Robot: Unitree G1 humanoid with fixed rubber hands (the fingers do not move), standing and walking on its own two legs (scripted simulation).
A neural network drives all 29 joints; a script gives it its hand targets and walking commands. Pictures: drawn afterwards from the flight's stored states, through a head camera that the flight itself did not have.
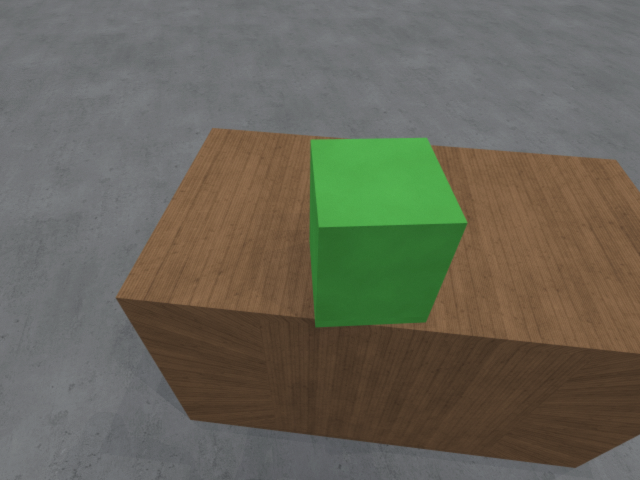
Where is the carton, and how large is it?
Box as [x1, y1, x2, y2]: [310, 138, 466, 326]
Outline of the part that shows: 426,138 311,140 310,255 315,326 423,322 426,320 466,225 466,220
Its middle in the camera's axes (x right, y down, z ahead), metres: +0.09 +0.00 +0.67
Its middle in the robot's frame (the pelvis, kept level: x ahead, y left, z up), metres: +0.52 -0.06 -0.01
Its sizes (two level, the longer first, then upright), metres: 0.210 0.200 0.250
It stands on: a pedestal, 0.65 m high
